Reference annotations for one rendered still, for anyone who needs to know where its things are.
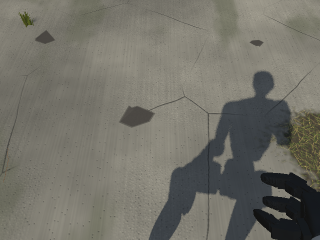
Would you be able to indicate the right robot hand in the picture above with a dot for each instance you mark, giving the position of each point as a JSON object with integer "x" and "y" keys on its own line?
{"x": 305, "y": 214}

